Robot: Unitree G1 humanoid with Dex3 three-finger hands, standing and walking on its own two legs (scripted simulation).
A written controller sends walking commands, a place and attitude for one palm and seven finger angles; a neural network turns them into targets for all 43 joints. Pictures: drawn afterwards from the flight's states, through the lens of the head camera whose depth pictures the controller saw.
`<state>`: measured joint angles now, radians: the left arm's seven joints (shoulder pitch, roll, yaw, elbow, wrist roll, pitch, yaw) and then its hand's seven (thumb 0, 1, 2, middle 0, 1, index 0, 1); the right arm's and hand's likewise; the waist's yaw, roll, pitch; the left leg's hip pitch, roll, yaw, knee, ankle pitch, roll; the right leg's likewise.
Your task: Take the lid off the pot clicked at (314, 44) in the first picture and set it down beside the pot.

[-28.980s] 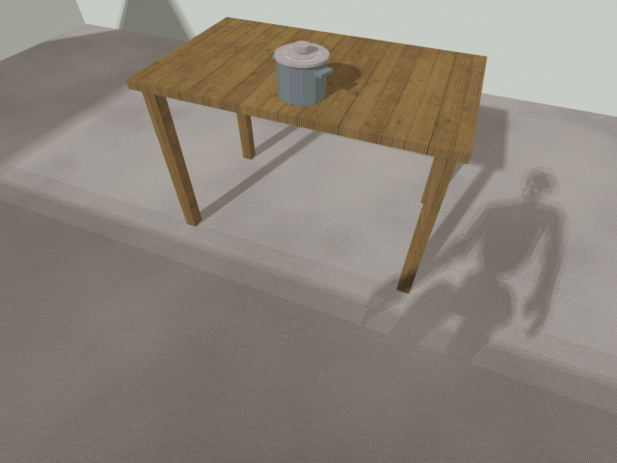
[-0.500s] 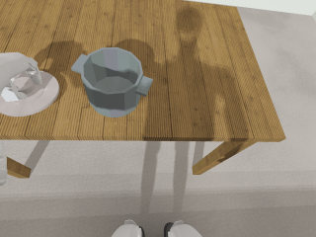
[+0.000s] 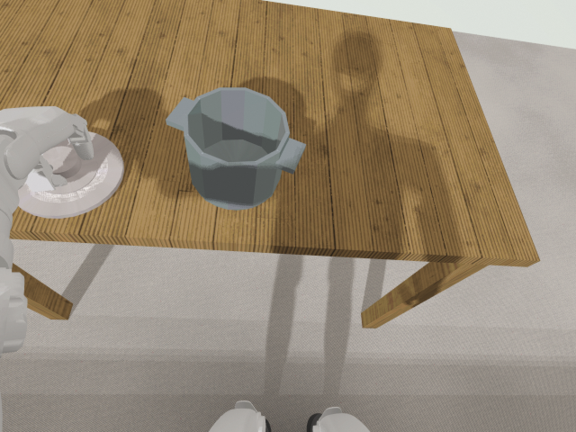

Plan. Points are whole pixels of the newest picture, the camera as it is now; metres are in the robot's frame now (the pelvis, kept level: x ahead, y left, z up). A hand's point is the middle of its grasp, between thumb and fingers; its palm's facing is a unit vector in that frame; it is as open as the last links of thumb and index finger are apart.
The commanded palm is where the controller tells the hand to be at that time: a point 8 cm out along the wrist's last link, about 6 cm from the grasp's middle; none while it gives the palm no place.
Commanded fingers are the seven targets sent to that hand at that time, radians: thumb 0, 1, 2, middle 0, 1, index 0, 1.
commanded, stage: open the fingers wide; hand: left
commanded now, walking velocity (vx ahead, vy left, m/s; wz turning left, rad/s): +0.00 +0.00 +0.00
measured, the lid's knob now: (61, 162) +0.49 +0.33 +0.00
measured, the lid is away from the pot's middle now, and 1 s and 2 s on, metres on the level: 0.25 0.25 0.25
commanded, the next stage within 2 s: raise the empty hand in 0.72 s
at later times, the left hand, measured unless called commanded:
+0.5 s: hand (51, 160) +0.47 +0.33 +0.02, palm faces -0.44 -0.09 -0.89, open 10.2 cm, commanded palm +0.50 +0.30 +0.09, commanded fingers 0.00 -0.02 0.66 -0.35 -0.85 -0.35 -0.85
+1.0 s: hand (28, 141) +0.49 +0.36 +0.03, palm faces -0.37 -0.08 -0.92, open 11.2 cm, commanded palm +0.50 +0.32 +0.11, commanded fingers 0.00 -0.04 0.70 -0.37 -0.82 -0.37 -0.82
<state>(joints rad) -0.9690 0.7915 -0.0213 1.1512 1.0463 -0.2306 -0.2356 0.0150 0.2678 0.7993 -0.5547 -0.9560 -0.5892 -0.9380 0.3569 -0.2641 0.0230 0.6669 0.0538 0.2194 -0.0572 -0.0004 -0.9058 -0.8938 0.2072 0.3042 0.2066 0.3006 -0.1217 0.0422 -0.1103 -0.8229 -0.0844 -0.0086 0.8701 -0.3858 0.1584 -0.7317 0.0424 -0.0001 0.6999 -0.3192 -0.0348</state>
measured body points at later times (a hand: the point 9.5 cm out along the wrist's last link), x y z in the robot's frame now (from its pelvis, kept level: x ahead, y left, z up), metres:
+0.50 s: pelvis +0.01 +0.02 +0.00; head +0.12 +0.07 +0.43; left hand +0.49 +0.33 +0.08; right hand +0.02 -0.26 -0.10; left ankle +0.00 -0.01 -0.69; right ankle +0.03 -0.18 -0.69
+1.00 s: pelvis +0.07 +0.09 +0.00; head +0.14 +0.13 +0.45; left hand +0.51 +0.36 +0.08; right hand +0.10 -0.19 -0.10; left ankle +0.00 -0.01 -0.69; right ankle +0.12 -0.10 -0.69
